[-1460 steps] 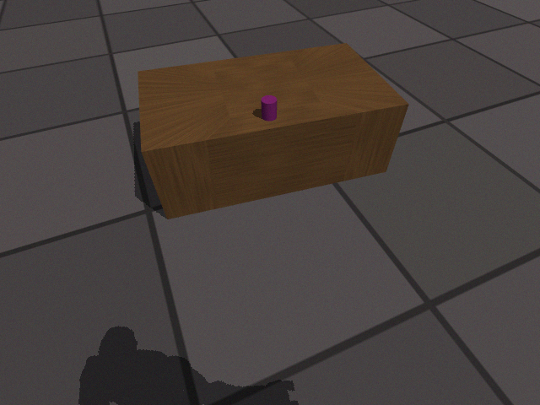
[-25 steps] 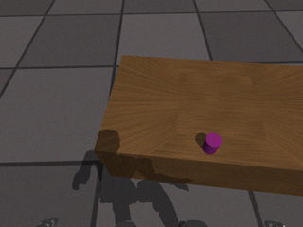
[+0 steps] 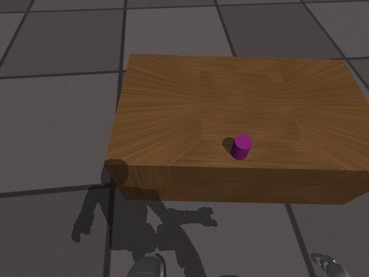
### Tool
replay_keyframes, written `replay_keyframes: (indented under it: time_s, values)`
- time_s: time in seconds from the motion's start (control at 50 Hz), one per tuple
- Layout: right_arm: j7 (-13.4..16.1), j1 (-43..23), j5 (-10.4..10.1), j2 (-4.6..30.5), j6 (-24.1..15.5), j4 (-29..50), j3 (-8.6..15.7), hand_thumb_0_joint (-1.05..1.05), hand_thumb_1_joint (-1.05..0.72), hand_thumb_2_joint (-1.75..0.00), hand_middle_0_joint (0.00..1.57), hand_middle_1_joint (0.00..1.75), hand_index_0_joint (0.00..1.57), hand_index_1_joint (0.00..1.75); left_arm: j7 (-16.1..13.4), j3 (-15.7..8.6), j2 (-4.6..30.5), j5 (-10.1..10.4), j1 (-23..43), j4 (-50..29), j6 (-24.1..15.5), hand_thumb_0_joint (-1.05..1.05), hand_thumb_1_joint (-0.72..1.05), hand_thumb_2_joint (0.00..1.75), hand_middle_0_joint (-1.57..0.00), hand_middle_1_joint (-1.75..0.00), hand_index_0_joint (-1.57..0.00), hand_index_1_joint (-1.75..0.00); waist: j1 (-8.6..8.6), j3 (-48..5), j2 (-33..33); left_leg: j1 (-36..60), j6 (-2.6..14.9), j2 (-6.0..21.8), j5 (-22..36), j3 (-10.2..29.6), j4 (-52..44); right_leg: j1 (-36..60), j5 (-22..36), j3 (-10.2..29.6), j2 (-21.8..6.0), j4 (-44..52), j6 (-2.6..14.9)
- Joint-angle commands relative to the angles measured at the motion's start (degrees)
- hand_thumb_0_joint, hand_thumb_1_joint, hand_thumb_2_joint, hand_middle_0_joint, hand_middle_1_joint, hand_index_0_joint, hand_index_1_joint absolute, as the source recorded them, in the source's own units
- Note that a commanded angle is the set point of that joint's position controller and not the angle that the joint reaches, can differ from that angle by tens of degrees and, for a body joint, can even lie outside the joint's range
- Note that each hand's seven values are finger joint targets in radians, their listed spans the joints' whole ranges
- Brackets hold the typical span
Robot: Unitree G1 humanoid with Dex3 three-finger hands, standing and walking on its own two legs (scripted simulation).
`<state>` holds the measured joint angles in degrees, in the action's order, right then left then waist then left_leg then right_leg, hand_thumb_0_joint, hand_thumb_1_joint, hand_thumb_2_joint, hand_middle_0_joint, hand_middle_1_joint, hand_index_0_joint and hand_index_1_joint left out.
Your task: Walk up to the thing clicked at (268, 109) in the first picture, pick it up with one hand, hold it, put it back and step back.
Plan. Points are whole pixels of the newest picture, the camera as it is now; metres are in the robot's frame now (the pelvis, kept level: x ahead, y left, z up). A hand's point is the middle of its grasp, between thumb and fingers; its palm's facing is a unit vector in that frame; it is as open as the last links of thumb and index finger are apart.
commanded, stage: step back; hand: right
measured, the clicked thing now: (241, 147) +0.57 -0.20 -0.29
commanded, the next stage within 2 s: none
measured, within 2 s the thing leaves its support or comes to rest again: neither
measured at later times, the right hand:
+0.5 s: hand out of the picture +0.00 -0.26 -0.13, palm faces -0.15 +0.91 -0.39, open 7.4 cm
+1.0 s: hand out of the picture -0.14 -0.32 -0.15, palm faces -0.08 +0.93 -0.37, open 7.4 cm
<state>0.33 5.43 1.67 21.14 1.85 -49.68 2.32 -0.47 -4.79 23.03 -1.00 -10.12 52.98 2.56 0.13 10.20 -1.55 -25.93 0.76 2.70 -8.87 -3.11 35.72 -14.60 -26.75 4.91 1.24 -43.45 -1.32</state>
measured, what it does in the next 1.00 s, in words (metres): walks backwards: right foot, then left foot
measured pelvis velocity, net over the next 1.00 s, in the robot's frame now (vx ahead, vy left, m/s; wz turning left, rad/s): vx -0.25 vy -0.06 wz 0.04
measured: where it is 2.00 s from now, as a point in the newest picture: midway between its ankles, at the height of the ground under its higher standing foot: outside the picture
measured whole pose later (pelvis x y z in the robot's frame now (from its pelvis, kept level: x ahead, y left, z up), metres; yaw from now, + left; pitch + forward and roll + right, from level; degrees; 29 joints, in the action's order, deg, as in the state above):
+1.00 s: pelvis -0.25 -0.06 +0.01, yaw +2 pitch -1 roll +2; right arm 1.3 9.8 0.1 24.2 3.5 -49.0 2.8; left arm -1.1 -4.0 20.3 -2.7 -11.2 48.2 1.9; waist 1.1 7.8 2.1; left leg -26.0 -1.2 -6.0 -27.9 7.9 64.3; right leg -18.8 -15.7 2.2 -1.9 -35.2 0.2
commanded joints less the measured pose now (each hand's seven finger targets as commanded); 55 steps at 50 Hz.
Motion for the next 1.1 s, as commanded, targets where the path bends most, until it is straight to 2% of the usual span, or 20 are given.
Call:
replay_keyframes:
  time_s: [0.0, 0.04, 0.06, 0.14, 0.24, 0.32, 0.36, 0.38, 0.4, 0.42, 0.5, 0.62, 0.7, 0.74, 0.76, 0.78, 0.8, 0.88, 1.02, 1.08]
  values:
    - [0.6, -0.5, -1.1, 15.1, 0.7, 3.2, 4.3, 0.00, -0.90, -0.90, 0.20, 0.30, 0.20, 0.30, -0.1, -3.0, 9.3, -0.5, -11.0, -0.7, -1.3, 0.00, 0.90, 0.90, -0.20, -0.30, -0.20, -0.30, 1.49, -16.8, 10.1, 10.1, 6.65, 7.8, 0.5, 12.9, -5.8, 7.2, 13.0, -3.2, -0.4, 20.1, 2.73]
    - [0.8, -4.2, -1.8, 11.0, 0.4, 5.0, 3.6, 0.00, -0.90, -0.90, 0.20, 0.30, 0.20, 0.30, 0.1, -5.2, 18.4, -1.4, -5.1, -4.2, -1.2, 0.00, 0.90, 0.90, -0.20, -0.30, -0.20, -0.30, 2.99, -8.5, -13.2, -4.3, -0.60, -8.8, -20.7, 5.1, 14.2, -2.7, 6.4, 24.1, -18.5, 27.8, 13.75]
    - [1.4, -2.9, -1.1, 13.2, 0.6, 4.3, 4.6, 0.00, -0.90, -0.90, 0.20, 0.30, 0.20, 0.30, -0.3, -5.8, 21.2, -2.1, 0.9, -7.3, -1.5, 0.00, 0.90, 0.90, -0.20, -0.30, -0.20, -0.30, 2.82, -4.8, -16.0, -1.6, -1.69, -6.5, -24.7, 10.8, 26.7, -12.1, 6.6, 31.2, -26.0, 30.4, 19.49]
    - [1.2, 4.0, -2.4, 10.7, -0.3, 1.3, 3.0, 0.00, -0.90, -0.90, 0.20, 0.30, 0.20, 0.30, -0.9, -3.9, 11.6, -1.2, 7.0, -9.4, -2.3, 0.00, 0.90, 0.90, -0.20, -0.30, -0.20, -0.30, -3.00, -5.6, -7.9, -2.9, -0.33, -11.1, -16.5, 12.0, 31.6, -3.2, 35.2, 5.5, -11.5, 20.1, 10.30]
    - [1.7, 1.6, -1.8, 10.1, -1.2, 3.4, 1.9, 0.00, -0.90, -0.90, 0.20, 0.30, 0.20, 0.30, -1.7, -3.5, 9.8, -1.2, -2.6, -9.5, -1.7, 0.00, 0.90, 0.90, -0.20, -0.30, -0.20, -0.30, 3.42, -10.8, -8.6, -7.8, -1.79, -8.0, -18.9, 8.5, 16.6, 16.9, 44.2, 6.8, -12.4, 13.6, 12.12]
    - [1.6, 5.4, -1.1, 10.0, -2.0, 2.6, 2.6, 0.00, -0.90, -0.90, 0.20, 0.30, 0.20, 0.30, -1.6, -3.0, 11.0, 0.0, -1.1, -11.1, -0.6, 0.00, 0.90, 0.90, -0.20, -0.30, -0.20, -0.30, 1.98, -15.7, -10.0, 4.1, -0.38, -4.4, -11.9, 4.2, -5.7, 17.3, 47.8, 6.2, -13.3, 6.2, 11.15]
    - [1.5, 7.8, -0.2, 11.8, -2.2, 2.2, 3.8, 0.00, -0.90, -0.90, 0.20, 0.30, 0.20, 0.30, -1.2, -2.2, 10.5, 0.6, 0.7, -12.7, 0.0, 0.00, 0.90, 0.90, -0.20, -0.30, -0.20, -0.30, 0.47, -17.4, -6.8, 15.5, 1.43, -1.2, 8.5, 7.8, -14.4, 7.6, 39.2, 4.8, -10.8, 2.3, 7.29]
    - [1.5, 6.1, 0.2, 15.7, -2.3, 3.1, 4.9, 0.00, -0.90, -0.90, 0.20, 0.30, 0.20, 0.30, -1.0, -1.8, 8.3, 0.8, -0.8, -13.2, 0.1, 0.00, 0.90, 0.90, -0.20, -0.30, -0.20, -0.30, 1.70, -18.3, 3.1, 21.7, 4.49, 8.0, 21.2, 19.6, -12.7, -2.2, 25.5, 1.7, -4.8, -3.2, 4.56]
    - [1.0, 3.2, -0.1, 19.7, -2.1, 4.0, 5.4, 0.00, -0.90, -0.90, 0.20, 0.30, 0.20, 0.30, -1.2, -1.7, 7.4, 1.2, 0.6, -13.4, 0.1, 0.00, 0.90, 0.90, -0.20, -0.30, -0.20, -0.30, 0.96, -15.8, 12.4, 22.2, 11.41, 16.1, 28.7, 28.2, -13.1, -11.1, -3.6, -2.1, 4.5, -10.3, 2.72]
    - [1.1, 4.6, 0.0, 21.9, -2.1, 4.2, 5.9, 0.00, -0.90, -0.90, 0.20, 0.30, 0.20, 0.30, -2.1, -2.6, 9.1, 0.6, 3.2, -13.2, 0.2, 0.00, 0.90, 0.90, -0.20, -0.30, -0.20, -0.30, -2.44, -15.7, 15.2, 15.6, 18.16, 21.9, 27.0, 34.9, -14.0, -9.0, -11.9, 3.7, 3.4, -20.2, 2.08]
    - [1.6, -1.3, 0.0, 13.9, -1.8, 5.5, 3.9, 0.00, -0.90, -0.90, 0.20, 0.30, 0.20, 0.30, -1.3, -2.7, 9.2, 1.0, -1.4, -10.6, 0.2, 0.00, 0.90, 0.90, -0.20, -0.30, -0.20, -0.30, 2.07, -11.1, 8.4, 15.6, 11.46, 10.6, 24.1, 14.8, -11.3, -13.2, -2.2, 6.2, 4.9, -28.1, 2.67]
    - [1.2, 2.1, -0.1, 13.5, -1.1, 6.3, 4.4, 0.00, -0.90, -0.90, 0.20, 0.30, 0.20, 0.30, -1.1, -2.3, 8.2, 0.3, -1.1, -10.3, -1.3, 0.00, 0.90, 0.90, -0.20, -0.30, -0.20, -0.30, -1.44, -11.4, 11.8, 20.3, 14.23, 10.9, 20.8, 13.7, -8.2, -10.6, -2.1, 1.1, 1.9, -10.8, -1.00]
    - [0.6, -0.1, -0.4, 15.3, 0.2, 7.3, 4.6, 0.00, -0.90, -0.90, 0.20, 0.30, 0.20, 0.30, -1.0, -2.5, 8.1, 0.0, -5.3, -7.6, -2.3, 0.00, 0.90, 0.90, -0.20, -0.30, -0.20, -0.30, -0.10, -15.8, 13.9, 18.1, 10.94, 9.2, 13.8, 12.8, -3.5, -0.6, 7.6, -4.4, 0.0, 11.4, 0.20]
    - [0.4, -1.5, -1.6, 13.8, 0.9, 7.5, 4.1, 0.00, -0.90, -0.90, 0.20, 0.30, 0.20, 0.30, -1.0, -2.8, 9.5, -0.9, -7.9, -5.5, -2.7, 0.00, 0.90, 0.90, -0.20, -0.30, -0.20, -0.30, 1.35, -16.6, 11.0, 10.0, 6.37, 5.8, 5.1, 11.3, 0.7, 7.3, 17.8, -3.4, -0.7, 19.6, 2.24]
    - [0.3, -1.2, -2.0, 11.7, 0.9, 8.1, 3.4, 0.00, -0.90, -0.90, 0.20, 0.30, 0.20, 0.30, -0.9, -3.9, 13.2, -1.6, -7.4, -6.1, -3.0, 0.00, 0.90, 0.90, -0.20, -0.30, -0.20, -0.30, 1.18, -14.8, 2.0, 0.9, 3.13, 0.2, -4.2, 10.5, 6.9, 8.5, 15.3, 9.3, -7.9, 20.6, 5.01]
    - [0.7, -2.5, -2.2, 9.7, 0.7, 9.3, 3.0, 0.00, -0.90, -0.90, 0.20, 0.30, 0.20, 0.30, -0.6, -5.1, 18.6, -1.3, -4.4, -7.6, -2.6, 0.00, 0.90, 0.90, -0.20, -0.30, -0.20, -0.30, 2.14, -10.7, -11.1, -6.0, 0.03, -9.8, -22.0, 7.9, 17.6, 2.2, 15.4, 22.4, -18.7, 25.1, 12.31]
    - [1.5, -2.7, -1.5, 12.1, 1.1, 8.7, 4.0, 0.00, -0.90, -0.90, 0.20, 0.30, 0.20, 0.30, -1.0, -5.4, 21.6, -1.9, -0.3, -9.9, -2.6, 0.00, 0.90, 0.90, -0.20, -0.30, -0.20, -0.30, 4.14, -8.1, -14.9, -2.1, -1.21, -7.2, -27.1, 12.5, 30.2, -9.4, 15.4, 31.6, -27.3, 28.3, 20.10]
    - [1.2, 4.4, -2.1, 11.9, 0.6, 4.2, 3.7, 0.00, -0.90, -0.90, 0.20, 0.30, 0.20, 0.30, -1.4, -3.7, 12.9, -1.4, 7.2, -11.1, -2.6, 0.00, 0.90, 0.90, -0.20, -0.30, -0.20, -0.30, -1.95, -7.6, -6.6, -2.5, -1.16, -10.2, -18.4, 12.9, 35.0, -3.7, 30.1, 7.0, -13.9, 19.0, 12.30]
    - [1.3, 3.6, -0.8, 10.2, -0.5, 5.4, 2.7, 0.00, -0.90, -0.90, 0.20, 0.30, 0.20, 0.30, -2.3, -3.3, 12.1, -1.4, -0.7, -10.7, -1.4, 0.00, 0.90, 0.90, -0.20, -0.30, -0.20, -0.30, 3.37, -13.2, -10.9, -1.1, -2.34, -4.9, -21.6, 7.0, 10.1, 12.7, 36.8, 7.4, -15.7, 13.3, 12.69]
    - [1.1, 11.1, -0.2, 10.9, -0.9, 2.6, 3.7, 0.00, -0.90, -0.90, 0.20, 0.30, 0.20, 0.30, -2.2, -3.0, 13.1, -0.2, 4.1, -12.2, -0.4, 0.00, 0.90, 0.90, -0.20, -0.30, -0.20, -0.30, -0.51, -17.5, -11.2, 10.4, -0.45, -3.8, -8.1, 3.5, -10.0, 9.9, 37.0, 5.0, -14.6, 5.8, 10.07]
